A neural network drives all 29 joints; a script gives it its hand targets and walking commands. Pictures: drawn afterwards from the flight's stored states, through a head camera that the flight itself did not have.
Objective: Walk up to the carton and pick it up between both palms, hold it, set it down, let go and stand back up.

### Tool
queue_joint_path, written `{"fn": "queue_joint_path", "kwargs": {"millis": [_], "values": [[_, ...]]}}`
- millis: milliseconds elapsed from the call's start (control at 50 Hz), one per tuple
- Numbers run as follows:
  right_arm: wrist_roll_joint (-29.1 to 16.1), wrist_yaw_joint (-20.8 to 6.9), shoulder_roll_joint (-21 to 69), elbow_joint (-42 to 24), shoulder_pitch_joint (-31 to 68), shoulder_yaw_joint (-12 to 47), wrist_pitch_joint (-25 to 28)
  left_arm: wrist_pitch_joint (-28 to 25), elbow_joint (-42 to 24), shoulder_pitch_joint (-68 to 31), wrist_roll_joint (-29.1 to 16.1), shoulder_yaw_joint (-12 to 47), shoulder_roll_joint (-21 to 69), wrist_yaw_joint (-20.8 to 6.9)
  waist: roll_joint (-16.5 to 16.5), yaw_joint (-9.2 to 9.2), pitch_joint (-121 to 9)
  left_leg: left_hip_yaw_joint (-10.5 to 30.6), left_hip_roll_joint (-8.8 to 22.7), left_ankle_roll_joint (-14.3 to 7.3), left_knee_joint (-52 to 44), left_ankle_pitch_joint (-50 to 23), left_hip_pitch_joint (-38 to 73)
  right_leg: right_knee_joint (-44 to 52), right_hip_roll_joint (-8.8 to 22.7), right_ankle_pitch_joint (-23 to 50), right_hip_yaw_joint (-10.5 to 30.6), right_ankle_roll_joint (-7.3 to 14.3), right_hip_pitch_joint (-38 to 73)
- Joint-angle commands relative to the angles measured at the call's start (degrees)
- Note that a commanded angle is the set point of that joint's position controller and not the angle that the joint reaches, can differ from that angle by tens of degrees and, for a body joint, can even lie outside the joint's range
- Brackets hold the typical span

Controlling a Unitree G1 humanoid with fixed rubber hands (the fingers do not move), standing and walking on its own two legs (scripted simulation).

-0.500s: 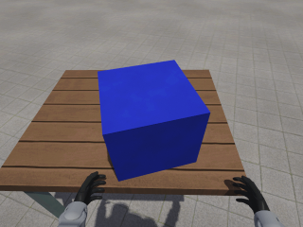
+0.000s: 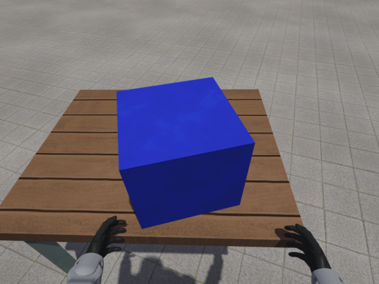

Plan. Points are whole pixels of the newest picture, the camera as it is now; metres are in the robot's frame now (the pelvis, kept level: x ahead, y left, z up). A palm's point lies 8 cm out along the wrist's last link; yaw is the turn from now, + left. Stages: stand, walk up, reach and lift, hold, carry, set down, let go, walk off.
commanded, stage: let go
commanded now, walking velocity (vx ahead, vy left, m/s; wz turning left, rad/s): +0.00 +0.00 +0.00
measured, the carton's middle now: (179, 149) +0.45 +0.07 +0.01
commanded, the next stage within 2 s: stand in 0.28 s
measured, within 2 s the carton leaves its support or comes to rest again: neither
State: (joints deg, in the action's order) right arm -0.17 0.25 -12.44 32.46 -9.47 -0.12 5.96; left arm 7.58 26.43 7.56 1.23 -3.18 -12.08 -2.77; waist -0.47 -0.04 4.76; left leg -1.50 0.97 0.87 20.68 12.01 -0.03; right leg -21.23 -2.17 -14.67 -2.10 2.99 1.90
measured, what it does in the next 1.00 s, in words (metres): stands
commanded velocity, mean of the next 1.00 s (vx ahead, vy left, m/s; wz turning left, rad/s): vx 0.00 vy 0.00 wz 0.00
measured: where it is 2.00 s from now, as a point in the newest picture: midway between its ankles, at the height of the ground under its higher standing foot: outside the picture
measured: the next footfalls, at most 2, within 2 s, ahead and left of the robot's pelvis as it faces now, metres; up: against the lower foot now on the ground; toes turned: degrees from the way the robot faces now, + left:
none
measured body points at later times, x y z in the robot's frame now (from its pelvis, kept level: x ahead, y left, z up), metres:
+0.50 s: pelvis +0.00 +0.01 -0.01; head -0.01 +0.02 +0.44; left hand +0.20 +0.25 -0.05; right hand +0.18 -0.26 -0.06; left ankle +0.00 +0.13 -0.74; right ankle -0.02 -0.08 -0.74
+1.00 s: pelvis -0.01 +0.02 -0.01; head +0.00 +0.03 +0.44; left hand +0.19 +0.25 -0.05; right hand +0.11 -0.26 -0.11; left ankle +0.00 +0.13 -0.74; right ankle -0.02 -0.08 -0.74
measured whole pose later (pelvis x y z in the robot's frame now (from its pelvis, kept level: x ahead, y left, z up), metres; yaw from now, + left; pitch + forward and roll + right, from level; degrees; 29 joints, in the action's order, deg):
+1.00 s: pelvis -0.01 +0.02 -0.01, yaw +2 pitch -4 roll -1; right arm 0.9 -1.9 -18.6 44.8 -12.5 -0.4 1.1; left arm -6.5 26.0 10.4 -0.7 4.1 -18.2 -1.8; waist -0.7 1.8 3.8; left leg 0.4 -0.4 -0.8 30.7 15.4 -11.6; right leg -28.6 -0.7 -17.5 -4.2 1.5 -7.6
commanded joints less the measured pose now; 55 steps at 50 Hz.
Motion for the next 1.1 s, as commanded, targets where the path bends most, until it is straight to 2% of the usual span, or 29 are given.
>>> {"fn": "queue_joint_path", "kwargs": {"millis": [0, 260, 280, 320, 400, 460, 560, 680, 960, 1080], "values": [[0.51, -0.2, -3.96, -0.85, 1.06, 0.3, -2.39, 3.77, 2.65, -0.03, 0.68, 1.81, -2.28, -0.94, -3.35, 0.64, 5.73, -2.39, -1.18, -1.4, -2.79, -4.47, 0.64, 8.52, 3.15, 3.27, 2.12, -3.28, -11.55], [0.09, 0.12, -4.23, -2.22, -0.05, 0.19, -3.05, 3.74, 2.84, -0.25, 0.55, 2.35, -1.83, -1.16, -3.39, 0.65, 6.61, -1.75, -0.97, -1.53, -3.09, -4.6, 0.52, 8.82, 3.32, 3.68, 2.56, -3.15, -10.59], [3.5, 0.89, -16.56, -2.5, 1.34, -4.23, -3.16, -3.6, -1.05, -2.47, -0.36, -4.79, -17.29, 1.51, -2.3, -0.09, 5.85, 4.5, 4.77, -1.48, 2.72, -8.47, -8.62, 5.63, 7.17, 8.15, 4.77, -4.26, -12.91], [1.29, 1.05, -16.63, -2.34, -2.91, -4.83, -2.44, -7.64, -0.29, -1.22, -0.25, -4.17, -16.82, 2.25, -3.79, 0.51, 0.23, 5.26, 5.64, -1.43, 2.41, -4.86, -9.22, 5.07, 7.9, 11.09, 6.81, -4.42, -9.37], [1.05, 0.23, -15.87, -2.36, -2.51, -4.34, -2.34, -9.17, -0.55, -0.91, -0.31, -3.41, -16.44, 1.87, -0.82, 0.54, 0.24, 5.84, 4.91, -1.45, 3.93, -1.6, -11.72, 5.76, 8.32, 2.85, 8.24, -3.55, -11.61], [0.95, -0.31, -16.27, -1.67, -2.4, -4.26, -2.57, -9.76, -0.71, -0.05, -0.43, -3.25, -16.7, 1.87, 0.56, 0.59, -0.67, 6.4, 5.23, -1.54, 4.41, -2.05, -12.45, 4.55, 8.19, 3.29, 7.62, -3.34, -11.85], [1.19, -0.92, -16.19, 1.2, -1.75, -4.48, -2.65, -10.68, -0.97, 2.1, -0.63, -2.77, -16.99, 2.39, -0.6, 0.27, -3.0, 7.32, 5.31, -2.26, 4.98, -4.34, -13.28, 1.63, 8.68, 8.1, 6.28, -2.44, -10.07], [1.21, -1.69, -17.15, 4.1, -2.03, -4.36, -2.98, -10.89, -1.19, 3.08, -1.11, -1.49, -17.21, 3.03, -1.5, 0.38, -4.22, 7.92, 5.09, -2.67, 5.53, -7.38, -12.78, -0.4, 8.8, 10.38, 5.23, -1.45, -9.61], [1.01, -1.75, -17.79, 8.08, -1.81, -3.6, -3.67, -10.66, 1.47, 3.66, -1.47, 0.48, -18.26, 3.55, -2.7, 0.83, -1.54, 8.92, 5.11, -2.8, 3.94, -5.04, -12.52, 0.06, 8.95, 4.76, 5.04, -0.9, -11.77], [0.87, -1.67, -17.82, 9.22, -0.54, -3.5, -3.76, -10.8, 2.83, 2.89, -1.49, 0.34, -18.99, 3.63, -1.97, 0.65, -1.06, 8.85, 4.98, -2.81, 3.05, -4.34, -12.64, 0.69, 9.19, 3.8, 5.23, -0.72, -11.65]]}}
